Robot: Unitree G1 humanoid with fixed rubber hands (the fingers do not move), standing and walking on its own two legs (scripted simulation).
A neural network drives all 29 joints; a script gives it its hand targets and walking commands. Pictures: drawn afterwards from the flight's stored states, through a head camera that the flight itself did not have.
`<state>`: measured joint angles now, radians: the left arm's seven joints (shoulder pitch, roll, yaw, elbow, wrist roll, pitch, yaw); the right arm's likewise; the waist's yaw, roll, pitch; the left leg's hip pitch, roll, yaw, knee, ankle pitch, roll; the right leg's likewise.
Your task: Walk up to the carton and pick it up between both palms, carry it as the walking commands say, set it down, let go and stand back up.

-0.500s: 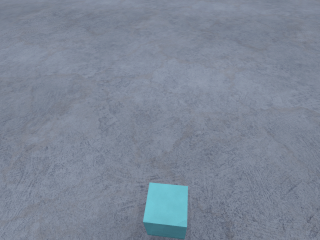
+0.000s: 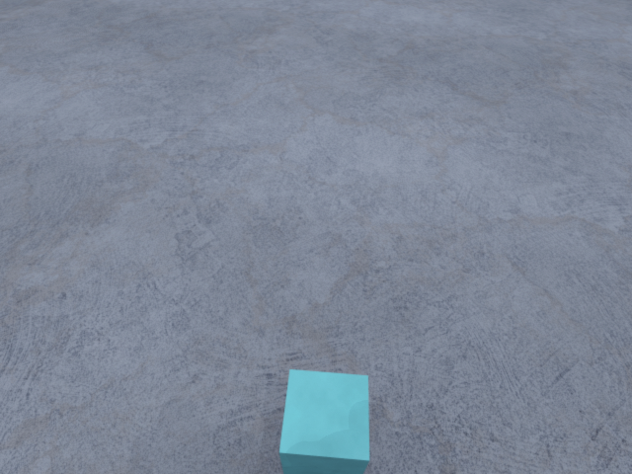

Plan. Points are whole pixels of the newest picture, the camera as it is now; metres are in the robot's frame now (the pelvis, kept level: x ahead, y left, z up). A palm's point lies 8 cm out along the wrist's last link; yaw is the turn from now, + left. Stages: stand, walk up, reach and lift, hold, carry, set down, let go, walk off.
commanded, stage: walk up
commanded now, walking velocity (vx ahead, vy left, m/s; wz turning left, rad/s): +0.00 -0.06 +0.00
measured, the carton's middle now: (325, 426) +0.36 -0.03 -0.64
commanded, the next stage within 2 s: none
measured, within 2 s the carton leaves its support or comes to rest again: neither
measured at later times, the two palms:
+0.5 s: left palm out of the picture +0.00 +0.22 -0.14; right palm out of the picture +0.02 -0.23 -0.14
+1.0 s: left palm out of the picture -0.01 +0.21 -0.14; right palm out of the picture +0.03 -0.24 -0.14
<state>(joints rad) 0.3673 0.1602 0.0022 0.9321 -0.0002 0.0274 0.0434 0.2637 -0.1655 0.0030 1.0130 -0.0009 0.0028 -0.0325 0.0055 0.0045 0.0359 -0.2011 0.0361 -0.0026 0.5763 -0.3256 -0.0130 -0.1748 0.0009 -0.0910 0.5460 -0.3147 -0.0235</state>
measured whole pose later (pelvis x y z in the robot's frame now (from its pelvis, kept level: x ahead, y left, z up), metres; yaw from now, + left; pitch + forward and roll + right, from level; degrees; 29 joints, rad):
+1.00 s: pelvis +0.00 -0.01 +0.00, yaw -1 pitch -3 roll -1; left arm 0.37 0.16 0.00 0.93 0.00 0.04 0.04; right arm 0.26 -0.17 0.00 0.96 0.00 0.04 -0.05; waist 0.00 0.01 0.06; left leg -0.20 0.07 0.00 0.57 -0.32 -0.05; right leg -0.18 0.03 -0.09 0.54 -0.32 -0.05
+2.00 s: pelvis +0.00 -0.09 +0.01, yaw -2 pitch +2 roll +4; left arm 0.33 0.16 0.01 0.93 0.00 -0.03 0.03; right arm 0.23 -0.17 0.00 0.99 0.00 0.05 -0.03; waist 0.01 0.01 0.10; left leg -0.27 0.05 0.00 0.68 -0.43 -0.04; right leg -0.20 -0.01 -0.09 0.50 -0.34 -0.07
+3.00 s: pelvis -0.04 -0.06 +0.00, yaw -3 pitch -1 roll -1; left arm 0.32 0.16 0.01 0.93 0.00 0.01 0.03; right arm 0.23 -0.17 0.00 1.05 0.00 0.01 -0.03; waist 0.01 0.00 0.06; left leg -0.22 0.01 0.00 0.53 -0.30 0.00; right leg -0.19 0.04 -0.09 0.48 -0.27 -0.06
